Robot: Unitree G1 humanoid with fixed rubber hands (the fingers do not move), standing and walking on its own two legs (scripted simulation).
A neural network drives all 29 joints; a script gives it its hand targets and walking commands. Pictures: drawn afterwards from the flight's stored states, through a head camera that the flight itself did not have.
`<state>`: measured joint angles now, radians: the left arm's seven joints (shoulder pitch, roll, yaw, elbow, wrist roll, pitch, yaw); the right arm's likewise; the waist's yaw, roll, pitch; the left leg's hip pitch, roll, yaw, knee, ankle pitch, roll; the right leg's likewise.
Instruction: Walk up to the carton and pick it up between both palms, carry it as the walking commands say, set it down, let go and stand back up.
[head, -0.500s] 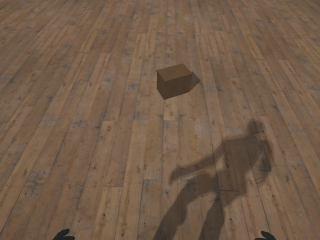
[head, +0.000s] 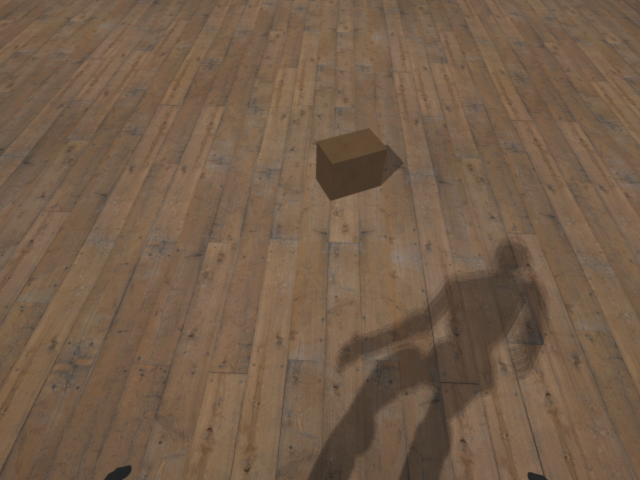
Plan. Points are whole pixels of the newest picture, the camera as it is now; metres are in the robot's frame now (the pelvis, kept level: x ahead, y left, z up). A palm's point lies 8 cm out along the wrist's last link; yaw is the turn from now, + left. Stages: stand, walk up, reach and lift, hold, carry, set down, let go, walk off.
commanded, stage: stand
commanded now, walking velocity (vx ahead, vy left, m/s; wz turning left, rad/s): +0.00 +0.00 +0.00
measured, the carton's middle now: (349, 164) +1.44 -0.10 -0.67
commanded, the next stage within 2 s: walk up in 0.22 s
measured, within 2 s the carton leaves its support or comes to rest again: neither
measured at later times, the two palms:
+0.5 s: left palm out of the picture +0.07 +0.29 -0.13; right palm out of the picture +0.08 -0.30 -0.12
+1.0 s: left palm out of the picture +0.12 +0.23 -0.16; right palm (499, 457) +0.18 -0.24 -0.13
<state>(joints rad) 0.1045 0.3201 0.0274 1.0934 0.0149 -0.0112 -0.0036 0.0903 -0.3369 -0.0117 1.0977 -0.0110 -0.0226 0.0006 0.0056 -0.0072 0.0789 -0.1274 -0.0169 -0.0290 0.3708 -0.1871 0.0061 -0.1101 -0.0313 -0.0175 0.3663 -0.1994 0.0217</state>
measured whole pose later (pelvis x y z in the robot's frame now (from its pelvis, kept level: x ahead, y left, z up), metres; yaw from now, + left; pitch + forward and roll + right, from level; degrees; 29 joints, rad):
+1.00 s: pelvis +0.12 +0.01 -0.01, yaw -17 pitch +1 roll +1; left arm 0.38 0.14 0.03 1.13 0.03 -0.01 0.00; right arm 0.10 -0.17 -0.03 1.00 -0.02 -0.07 0.00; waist 0.07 -0.05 0.01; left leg -0.31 0.03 0.11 0.50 -0.19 -0.01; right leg -0.28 -0.02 0.10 0.83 -0.42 -0.01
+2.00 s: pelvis +0.43 -0.07 -0.02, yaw -29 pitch +0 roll +0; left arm 0.15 0.25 0.03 0.90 0.02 0.05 0.02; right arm 0.16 -0.17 -0.02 0.86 -0.02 0.01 0.00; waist 0.01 -0.03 0.12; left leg -0.41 0.00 0.10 0.53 -0.13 0.07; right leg -0.42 -0.07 -0.03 0.97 -0.46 0.03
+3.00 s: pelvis +0.41 -0.06 -0.01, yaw -21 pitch -1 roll +0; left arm 0.23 0.18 0.03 0.93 0.03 0.04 0.02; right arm 0.21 -0.23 -0.03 0.92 -0.01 0.07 0.02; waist 0.02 0.03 0.08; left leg -0.36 0.05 0.07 0.85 -0.43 -0.04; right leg -0.24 -0.05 -0.18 0.54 -0.27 -0.03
